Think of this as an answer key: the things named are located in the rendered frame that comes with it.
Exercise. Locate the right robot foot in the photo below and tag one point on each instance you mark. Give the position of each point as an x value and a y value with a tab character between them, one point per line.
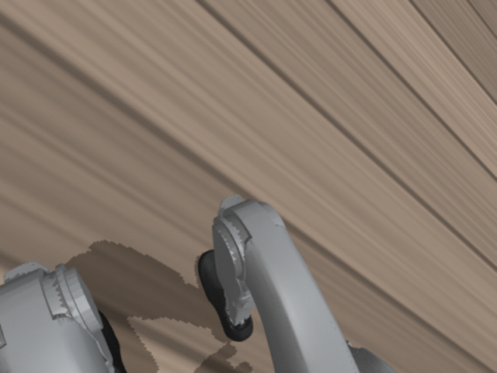
215	295

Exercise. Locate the right robot hand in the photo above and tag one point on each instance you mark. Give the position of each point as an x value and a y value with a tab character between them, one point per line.
368	362

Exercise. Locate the left robot foot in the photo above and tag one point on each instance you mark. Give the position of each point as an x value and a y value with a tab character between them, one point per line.
113	344

